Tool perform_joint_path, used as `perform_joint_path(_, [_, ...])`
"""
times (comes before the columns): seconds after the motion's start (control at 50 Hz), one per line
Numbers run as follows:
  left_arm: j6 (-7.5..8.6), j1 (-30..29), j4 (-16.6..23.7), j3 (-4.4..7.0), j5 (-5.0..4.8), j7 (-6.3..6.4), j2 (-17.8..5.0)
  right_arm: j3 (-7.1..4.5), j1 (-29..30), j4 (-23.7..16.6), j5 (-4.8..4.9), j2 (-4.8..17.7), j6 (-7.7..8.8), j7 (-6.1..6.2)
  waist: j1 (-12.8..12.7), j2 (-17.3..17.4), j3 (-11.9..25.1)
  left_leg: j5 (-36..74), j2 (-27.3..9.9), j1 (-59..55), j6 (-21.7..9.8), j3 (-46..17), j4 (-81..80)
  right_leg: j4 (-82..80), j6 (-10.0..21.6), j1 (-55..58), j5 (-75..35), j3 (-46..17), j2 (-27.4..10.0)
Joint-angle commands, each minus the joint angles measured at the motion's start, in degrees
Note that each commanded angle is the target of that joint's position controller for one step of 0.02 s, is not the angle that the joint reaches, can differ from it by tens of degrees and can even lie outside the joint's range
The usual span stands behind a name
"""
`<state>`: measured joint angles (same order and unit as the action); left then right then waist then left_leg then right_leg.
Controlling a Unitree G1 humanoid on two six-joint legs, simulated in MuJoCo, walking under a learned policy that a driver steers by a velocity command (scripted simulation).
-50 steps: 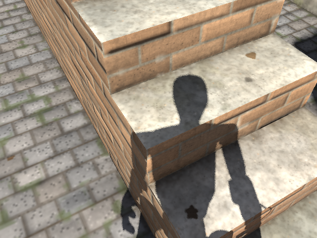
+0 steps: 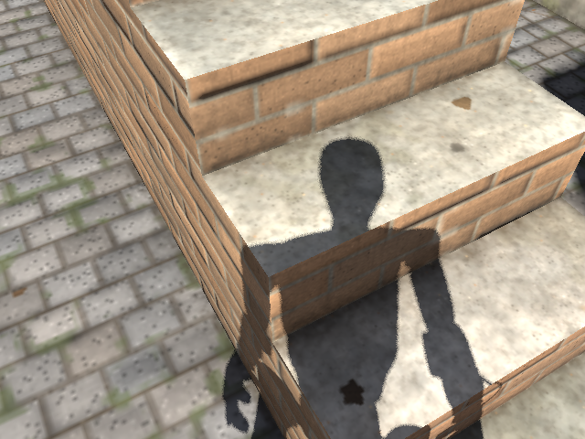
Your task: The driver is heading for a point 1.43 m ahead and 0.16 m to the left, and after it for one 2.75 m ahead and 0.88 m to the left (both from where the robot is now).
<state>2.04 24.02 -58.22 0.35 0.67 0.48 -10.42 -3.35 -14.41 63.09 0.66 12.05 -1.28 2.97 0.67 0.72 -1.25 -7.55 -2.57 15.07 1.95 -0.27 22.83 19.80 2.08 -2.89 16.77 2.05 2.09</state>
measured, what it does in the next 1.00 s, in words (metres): stands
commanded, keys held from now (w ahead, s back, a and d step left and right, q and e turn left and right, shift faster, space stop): w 1.00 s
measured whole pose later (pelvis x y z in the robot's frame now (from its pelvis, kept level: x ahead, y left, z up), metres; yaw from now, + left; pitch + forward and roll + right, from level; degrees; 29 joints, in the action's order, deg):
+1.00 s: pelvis +0.00 +0.00 +0.00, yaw +0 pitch +0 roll +0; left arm 2.1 24.1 -58.2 0.3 0.6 0.4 -10.4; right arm -3.3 -14.6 63.1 0.7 12.1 -1.3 3.0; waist 0.6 0.7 -1.3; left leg -7.4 -2.6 15.1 2.1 -0.5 22.7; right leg 19.8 2.1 -2.9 16.8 2.0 2.1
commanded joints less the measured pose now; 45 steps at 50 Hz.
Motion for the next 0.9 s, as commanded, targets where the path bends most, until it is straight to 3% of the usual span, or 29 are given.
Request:
perform_joint_path(0.02, [0.21, 6.3, 0.5, 0.97, -0.02, 0.12, -5.4, -0.92, -2.9, -1.0, -0.02, 5.9, 0.26, 0.16, 0.0, -0.8, -2.8, 7.2, -2.2, -4.7, -2.3, -2.3, -1.6, -4.9, -0.3, -7.6, -10.7, -4.4, -5.1])
perform_joint_path(0.9, [0.23, 6.4, 0.5, 0.94, -0.05, 0.07, -5.4, -0.90, -3.2, -1.0, -0.01, 5.9, 0.27, 0.16, 0.0, -0.8, -2.8, 7.3, -2.2, -4.6, -2.2, -2.4, -1.7, -4.9, -0.3, -7.6, -10.8, -4.4, -5.1])
Keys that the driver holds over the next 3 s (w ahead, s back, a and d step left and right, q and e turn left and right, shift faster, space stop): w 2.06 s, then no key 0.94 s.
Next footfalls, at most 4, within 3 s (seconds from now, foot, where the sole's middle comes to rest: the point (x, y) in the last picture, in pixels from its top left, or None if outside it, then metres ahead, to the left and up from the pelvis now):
none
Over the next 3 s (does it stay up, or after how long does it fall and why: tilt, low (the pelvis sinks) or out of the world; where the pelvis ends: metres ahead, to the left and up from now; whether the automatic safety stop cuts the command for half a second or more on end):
stays up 0.00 0.00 0.00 its command is cut before an obstacle from the start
